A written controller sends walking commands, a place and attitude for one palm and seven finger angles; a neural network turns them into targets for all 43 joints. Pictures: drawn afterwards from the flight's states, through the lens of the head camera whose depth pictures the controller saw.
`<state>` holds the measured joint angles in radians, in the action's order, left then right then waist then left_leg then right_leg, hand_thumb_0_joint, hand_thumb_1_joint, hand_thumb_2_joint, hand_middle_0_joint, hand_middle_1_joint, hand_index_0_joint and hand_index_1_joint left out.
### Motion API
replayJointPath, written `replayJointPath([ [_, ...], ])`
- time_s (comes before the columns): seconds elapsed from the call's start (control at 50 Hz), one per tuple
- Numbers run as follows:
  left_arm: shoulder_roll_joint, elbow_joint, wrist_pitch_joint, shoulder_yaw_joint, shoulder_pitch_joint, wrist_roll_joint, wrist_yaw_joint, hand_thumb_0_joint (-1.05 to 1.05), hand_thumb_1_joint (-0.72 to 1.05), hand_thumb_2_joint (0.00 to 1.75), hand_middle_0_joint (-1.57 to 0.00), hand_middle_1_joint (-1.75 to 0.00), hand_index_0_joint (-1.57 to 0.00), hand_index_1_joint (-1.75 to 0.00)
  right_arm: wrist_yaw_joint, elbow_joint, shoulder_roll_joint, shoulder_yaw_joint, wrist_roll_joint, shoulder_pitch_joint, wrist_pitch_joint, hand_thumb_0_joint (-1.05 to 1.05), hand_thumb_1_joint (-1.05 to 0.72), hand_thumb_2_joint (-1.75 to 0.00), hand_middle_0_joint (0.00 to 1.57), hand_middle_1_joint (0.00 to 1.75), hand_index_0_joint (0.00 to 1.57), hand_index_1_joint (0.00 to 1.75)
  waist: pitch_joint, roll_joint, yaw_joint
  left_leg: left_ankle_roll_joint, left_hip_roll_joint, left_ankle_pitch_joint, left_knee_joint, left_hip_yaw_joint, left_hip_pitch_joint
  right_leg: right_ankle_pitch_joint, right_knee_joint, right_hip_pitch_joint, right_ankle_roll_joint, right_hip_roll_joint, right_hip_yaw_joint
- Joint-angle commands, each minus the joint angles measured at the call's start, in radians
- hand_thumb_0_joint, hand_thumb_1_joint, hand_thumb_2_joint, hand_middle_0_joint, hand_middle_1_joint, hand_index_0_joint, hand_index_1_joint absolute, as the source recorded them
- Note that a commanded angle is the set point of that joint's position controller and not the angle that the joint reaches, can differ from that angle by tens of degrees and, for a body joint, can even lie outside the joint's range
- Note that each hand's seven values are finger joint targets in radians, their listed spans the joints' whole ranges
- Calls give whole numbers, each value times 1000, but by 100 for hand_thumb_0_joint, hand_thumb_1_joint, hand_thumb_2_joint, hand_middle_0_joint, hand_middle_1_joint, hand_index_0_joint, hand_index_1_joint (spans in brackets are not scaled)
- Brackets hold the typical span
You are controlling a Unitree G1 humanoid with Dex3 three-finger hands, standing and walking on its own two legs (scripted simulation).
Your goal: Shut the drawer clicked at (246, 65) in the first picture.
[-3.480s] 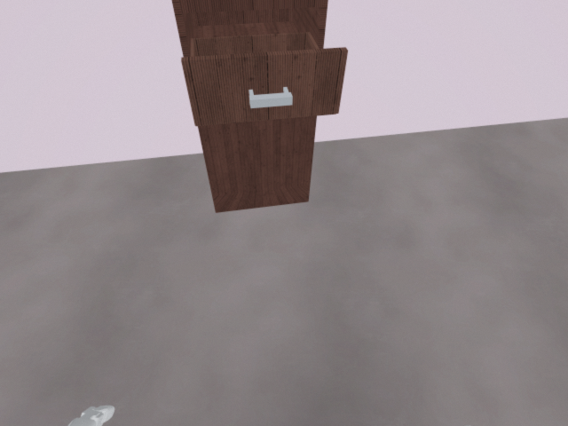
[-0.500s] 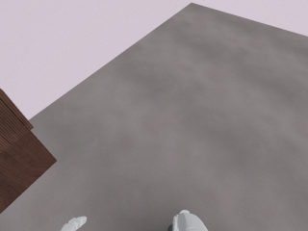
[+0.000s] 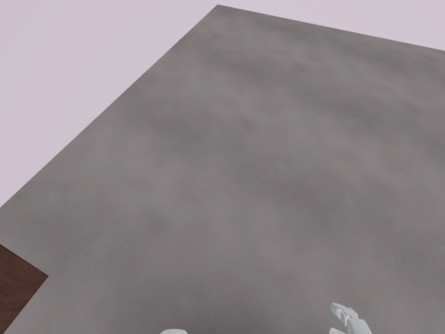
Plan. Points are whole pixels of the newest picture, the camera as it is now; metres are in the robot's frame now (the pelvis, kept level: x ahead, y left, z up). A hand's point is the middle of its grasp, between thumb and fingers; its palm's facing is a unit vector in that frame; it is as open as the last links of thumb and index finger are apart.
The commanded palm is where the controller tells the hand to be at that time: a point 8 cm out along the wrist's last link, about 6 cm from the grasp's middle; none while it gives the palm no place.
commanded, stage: walk to a spot facing it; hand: left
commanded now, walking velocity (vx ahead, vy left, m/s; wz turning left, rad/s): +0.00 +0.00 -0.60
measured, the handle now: out of the picture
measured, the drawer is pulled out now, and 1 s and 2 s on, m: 0.30 0.30 0.30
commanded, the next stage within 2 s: turn to face it in 1.52 s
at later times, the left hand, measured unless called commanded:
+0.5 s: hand out of the picture +0.12 +0.19 -0.16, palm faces -0.30 -0.93 -0.21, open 7.4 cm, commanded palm none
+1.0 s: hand out of the picture +0.12 +0.14 -0.15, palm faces -0.46 -0.86 -0.21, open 7.4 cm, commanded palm none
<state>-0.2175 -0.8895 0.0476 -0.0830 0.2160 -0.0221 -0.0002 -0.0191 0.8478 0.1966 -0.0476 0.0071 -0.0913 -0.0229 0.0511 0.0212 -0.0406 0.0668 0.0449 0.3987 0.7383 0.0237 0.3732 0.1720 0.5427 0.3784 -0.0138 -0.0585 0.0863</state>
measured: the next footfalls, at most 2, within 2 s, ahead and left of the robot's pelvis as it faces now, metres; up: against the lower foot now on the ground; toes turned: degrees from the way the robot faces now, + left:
left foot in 0.04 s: +0.05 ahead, +0.13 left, +0.00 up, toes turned +1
right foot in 0.56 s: -0.05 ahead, -0.10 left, +0.00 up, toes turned -28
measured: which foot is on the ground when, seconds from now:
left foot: up 0.00-0.02, down 0.04-0.56, up 0.58-1.00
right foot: down 0.00-0.04, up 0.06-0.54, down 0.56-1.00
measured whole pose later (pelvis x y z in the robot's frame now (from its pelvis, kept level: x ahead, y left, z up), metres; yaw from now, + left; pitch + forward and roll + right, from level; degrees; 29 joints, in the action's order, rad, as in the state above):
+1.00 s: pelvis +0.01 -0.02 +0.02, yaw -34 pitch +0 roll +0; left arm -0.17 -0.97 -0.02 -0.06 0.35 -0.02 0.01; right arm 0.02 0.91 0.23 -0.07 0.02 -0.16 -0.02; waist 0.02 -0.02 -0.03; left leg 0.09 0.09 0.31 0.87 0.04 0.49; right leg 0.26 0.38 0.11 -0.05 -0.06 0.09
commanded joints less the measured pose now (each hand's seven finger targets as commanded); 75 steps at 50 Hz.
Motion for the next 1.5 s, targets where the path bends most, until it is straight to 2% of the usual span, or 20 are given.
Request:
replayJointPath([
  [0.0, -121, 109, -9, -32, -38, 13, -2, 0, 90, 90, -20, -30, -20, -30, -24, -26, 152, -36, 0, -202, 31, 0, -90, -90, 20, 30, 20, 30, -160, -30, 83, -50, 115, -94, -411, -123, -356, 29, 31, 124, -30, 86, 184],
  [0.02, -72, 134, -8, -24, -25, 16, 9, 0, 90, 90, -20, -30, -20, -30, -21, -51, 256, -55, 14, -184, 33, 0, -90, -90, 20, 30, 20, 30, -121, -341, 77, -128, 390, -149, -515, -394, -366, 371, 301, 304, 36, -35, 16],
  [0.04, -116, 124, -6, -36, -39, -4, 11, 0, 90, 90, -20, -30, -20, -30, -21, -64, 263, -51, 17, -154, 27, 0, -90, -90, 20, 30, 20, 30, -69, -254, 76, -195, 462, -213, -508, -415, -238, 392, 498, 292, 49, 21, 12],
  [0.08, -141, 66, 7, -58, 32, -11, 21, 0, 90, 90, -20, -30, -20, -30, -26, -92, 168, -26, 18, -14, 32, 0, -90, -90, 20, 30, 20, 30, -29, -205, 6, -166, 323, -201, -506, -210, -124, 247, 656, 230, 71, 44, 11],
  [0.14, -110, 47, 12, -49, 62, -4, 33, 0, 90, 90, -20, -30, -20, -30, -26, -85, 144, -18, 15, -32, 40, 0, -90, -90, 20, 30, 20, 30, -48, -178, 3, -150, 241, -326, -461, -44, -186, 164, 737, 233, 88, 56, -35],
  [0.36, -57, 66, 20, -23, -62, 1, 34, 0, 90, 90, -20, -30, -20, -30, -17, 17, 172, -53, 17, -222, 33, 0, -90, -90, 20, 30, 20, 30, -31, -208, 88, -200, 330, -338, -451, 42, -298, 250, 387, 154, 88, 126, -134],
  [0.5, -61, 55, -12, -18, -5, 2, 21, 0, 90, 90, -20, -30, -20, -30, 0, 46, 196, -72, 16, -223, 26, 0, -90, -90, 20, 30, 20, 30, -116, -200, 49, -122, 337, -489, -222, 177, -243, 102, -15, -124, 29, 81, -200],
  [0.52, -109, 41, -24, -28, 48, -1, 14, 0, 90, 90, -20, -30, -20, -30, 4, 42, 173, -67, 10, -226, 24, 0, -90, -90, 20, 30, 20, 30, -151, -102, 18, -62, 305, -390, -77, 213, -141, -27, -153, -282, 2, 137, -128],
  [0.54, -230, 28, -39, -49, 96, -12, 0, 0, 90, 90, -20, -30, -20, -30, 9, 1, 91, -44, 6, -204, 17, 0, -90, -90, 20, 30, 20, 30, -141, 247, -14, 4, 170, 104, 137, 247, 152, -303, -231, -438, -89, 385, 215],
  [0.56, -283, 21, -31, -59, 132, 5, -13, 0, 90, 90, -20, -30, -20, -30, 2, -36, 91, -33, 11, -140, 5, 0, -90, -90, 20, 30, 20, 30, -147, 276, -39, 20, 95, 255, 316, 122, 250, -581, -191, -402, -178, 478, 313],
  [0.7, -157, 32, -67, -28, 20, 13, -11, 0, 90, 90, -20, -30, -20, -30, 19, 20, 120, -47, 25, -137, 3, 0, -90, -90, 20, 30, 20, 30, -45, 89, 34, 43, 105, -84, 374, 20, 257, -167, -264, -315, -140, 277, 128],
  [0.92, -161, -13, -93, -26, 146, 0, -3, 0, 90, 90, -20, -30, -20, -30, 32, -51, 103, -40, 19, 32, 36, 0, -90, -90, 20, 30, 20, 30, 26, 108, -15, 28, 56, -86, 151, 0, 260, 61, -320, -304, -191, 276, 297],
  [1.0, -166, -22, -90, -30, 144, -5, -8, 0, 90, 90, -20, -30, -20, -30, 28, -69, 88, -31, 8, 46, 55, 0, -90, -90, 20, 30, 20, 30, 12, 121, -13, 4, 16, -32, -32, 4, 105, -77, -253, -261, -183, 274, 322],
  [1.06, -155, -19, -82, -33, 92, 5, -5, 0, 90, 90, -20, -30, -20, -30, 8, -18, 108, -33, 5, -116, 70, 0, -90, -90, 20, 30, 20, 30, -28, 81, 69, -10, -15, -173, -286, 23, -241, -90, -97, -90, -113, 174, 259],
  [1.08, -112, -9, -80, -26, 93, 14, 2, 0, 90, 90, -20, -30, -20, -30, -7, 20, 178, -44, 9, -235, 79, 0, -90, -90, 20, 30, 20, 30, -103, -51, 113, -32, 90, -149, -355, -64, -454, -10, 90, 31, -72, 81, 181],
  [1.1, -49, 2, -78, -17, 120, 23, 14, 0, 90, 90, -20, -30, -20, -30, -9, 37, 290, -71, 19, -334, 80, 0, -90, -90, 20, 30, 20, 30, -178, -367, 139, -107, 400, -76, -439, -403, -586, 386, 398, 237, -6, -32, 20],
  [1.12, -77, 4, -74, -23, 114, 11, 13, 0, 90, 90, -20, -30, -20, -30, -8, 21, 290, -60, 15, -328, 66, 0, -90, -90, 20, 30, 20, 30, -132, -302, 130, -168, 485, 36, -517, -488, -453, 424, 563, 262, 10, 21, -13],
  [1.18, -81, -34, -49, -39, 112, -10, 33, 0, 90, 90, -20, -30, -20, -30, -9, -20, 151, -19, 16, -139, 67, 0, -90, -90, 20, 30, 20, 30, 46, -192, 47, -137, 348, 19, -564, -230, -139, 250, 670, 210, 24, 109, -47],
  [1.26, -39, -49, -19, -33, 152, -4, 33, 0, 90, 90, -20, -30, -20, -30, -21, 14, 109, -7, 8, -166, 77, 0, -90, -90, 20, 30, 20, 30, -15, -187, 15, -119, 282, -476, -484, 20, -197, 127, 697, 191, 59, 118, -72],
  [1.48, -14, 50, 0, -13, -93, -3, 30, 0, 90, 90, -20, -30, -20, -30, -11, 82, 133, -40, 20, -270, 52, 0, -90, -90, 20, 30, 20, 30, -7, -189, 82, -180, 331, -653, -384, 170, -311, 154, 336, 170, 70, 144, -173],
])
